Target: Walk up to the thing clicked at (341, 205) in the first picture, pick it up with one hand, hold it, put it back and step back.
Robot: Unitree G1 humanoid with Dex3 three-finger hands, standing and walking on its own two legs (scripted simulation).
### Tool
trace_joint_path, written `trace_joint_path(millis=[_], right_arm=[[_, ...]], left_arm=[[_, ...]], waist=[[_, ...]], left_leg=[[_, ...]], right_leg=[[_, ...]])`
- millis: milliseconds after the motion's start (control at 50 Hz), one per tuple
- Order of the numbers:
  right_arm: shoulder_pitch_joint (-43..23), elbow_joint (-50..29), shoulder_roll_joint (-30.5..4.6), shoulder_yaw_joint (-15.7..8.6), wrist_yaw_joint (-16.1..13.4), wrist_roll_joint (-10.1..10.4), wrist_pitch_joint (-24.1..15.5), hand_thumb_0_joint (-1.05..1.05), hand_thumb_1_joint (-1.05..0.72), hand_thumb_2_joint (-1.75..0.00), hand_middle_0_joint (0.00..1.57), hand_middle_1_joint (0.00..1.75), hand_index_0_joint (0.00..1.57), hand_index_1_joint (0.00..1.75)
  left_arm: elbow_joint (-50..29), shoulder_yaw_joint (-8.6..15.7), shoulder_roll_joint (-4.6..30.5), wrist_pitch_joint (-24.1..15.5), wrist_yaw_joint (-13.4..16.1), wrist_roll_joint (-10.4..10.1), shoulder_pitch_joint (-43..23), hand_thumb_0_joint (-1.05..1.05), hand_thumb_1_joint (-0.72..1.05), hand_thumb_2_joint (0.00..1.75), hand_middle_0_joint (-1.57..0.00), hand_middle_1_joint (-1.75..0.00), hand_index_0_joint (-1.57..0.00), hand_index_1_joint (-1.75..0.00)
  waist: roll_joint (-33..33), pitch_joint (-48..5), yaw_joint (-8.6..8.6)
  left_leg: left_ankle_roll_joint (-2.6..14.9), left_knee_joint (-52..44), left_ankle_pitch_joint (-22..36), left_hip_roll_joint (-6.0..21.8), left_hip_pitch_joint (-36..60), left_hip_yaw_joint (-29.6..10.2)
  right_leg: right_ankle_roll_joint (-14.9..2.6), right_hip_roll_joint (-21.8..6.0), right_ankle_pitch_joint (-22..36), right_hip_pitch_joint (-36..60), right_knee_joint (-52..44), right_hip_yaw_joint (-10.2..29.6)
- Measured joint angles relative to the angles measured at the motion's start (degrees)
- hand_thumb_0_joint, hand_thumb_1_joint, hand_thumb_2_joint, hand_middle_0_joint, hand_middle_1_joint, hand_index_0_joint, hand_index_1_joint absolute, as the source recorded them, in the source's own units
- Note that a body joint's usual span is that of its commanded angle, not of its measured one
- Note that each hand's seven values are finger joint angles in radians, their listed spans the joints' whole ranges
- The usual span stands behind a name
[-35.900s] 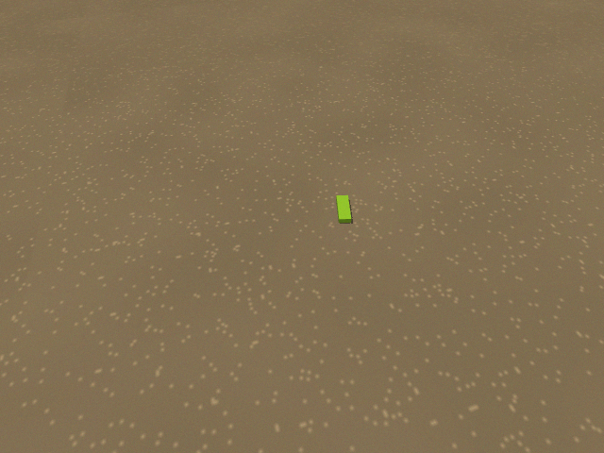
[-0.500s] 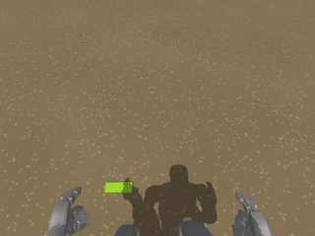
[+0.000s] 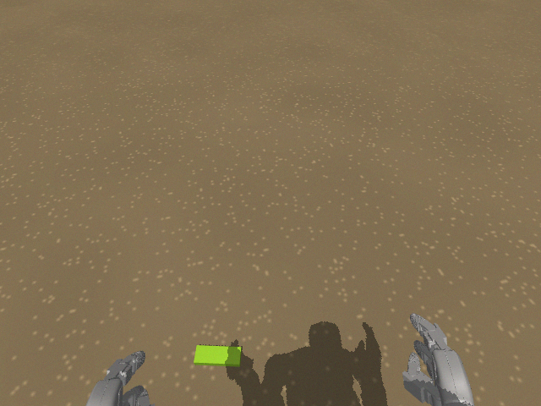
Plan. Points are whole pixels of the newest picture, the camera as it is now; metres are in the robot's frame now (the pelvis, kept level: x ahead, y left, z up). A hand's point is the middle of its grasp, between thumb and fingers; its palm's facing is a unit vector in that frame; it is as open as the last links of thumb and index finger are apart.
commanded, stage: home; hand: left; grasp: from above
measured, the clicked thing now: (218, 355) +0.43 +0.18 -0.71
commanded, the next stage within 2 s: stand in 1.68 s
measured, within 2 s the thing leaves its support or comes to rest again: neither
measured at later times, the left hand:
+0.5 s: hand out of the picture +0.15 +0.17 -0.05, palm faces +0.04 -0.98 -0.20, open 7.4 cm
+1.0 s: hand out of the picture +0.15 +0.17 -0.05, palm faces +0.04 -0.98 -0.20, open 7.4 cm
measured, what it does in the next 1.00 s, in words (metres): stands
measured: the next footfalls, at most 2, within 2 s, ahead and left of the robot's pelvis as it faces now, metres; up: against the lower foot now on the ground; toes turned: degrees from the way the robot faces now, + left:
none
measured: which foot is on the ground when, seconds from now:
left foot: down 0.00-1.00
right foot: down 0.00-1.00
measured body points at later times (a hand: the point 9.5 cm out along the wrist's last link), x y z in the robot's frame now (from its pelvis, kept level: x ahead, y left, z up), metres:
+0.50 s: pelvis -0.01 +0.00 +0.00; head +0.01 +0.00 +0.45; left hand +0.15 +0.22 -0.03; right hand +0.14 -0.25 -0.07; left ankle +0.00 +0.12 -0.68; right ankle -0.01 -0.13 -0.68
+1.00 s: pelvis -0.01 +0.00 +0.00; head +0.01 +0.00 +0.45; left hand +0.15 +0.23 -0.03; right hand +0.15 -0.25 -0.07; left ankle +0.00 +0.12 -0.68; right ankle -0.01 -0.13 -0.68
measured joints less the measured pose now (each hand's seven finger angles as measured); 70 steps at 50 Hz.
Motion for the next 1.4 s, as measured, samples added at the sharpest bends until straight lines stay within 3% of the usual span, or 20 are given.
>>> trace_joint_path(millis=[1400], right_arm=[[1.6, 1.3, 0.0, -0.7, -0.2, 0.1, -0.1, 0.02, -0.9, -0.9, 0.2, 0.3, 0.21, 0.3]], left_arm=[[-1.0, 0.0, 0.2, 0.2, 0.0, -0.2, 0.4, 0.02, 0.9, 0.9, -0.2, -0.3, -0.2, -0.3]], waist=[[0.3, 0.1, -0.38]], left_leg=[[-0.1, 0.9, -0.4, 0.4, -0.8, 0.4]], right_leg=[[-0.09, 0.4, -0.2, -1.2, 1.1, 0.4]])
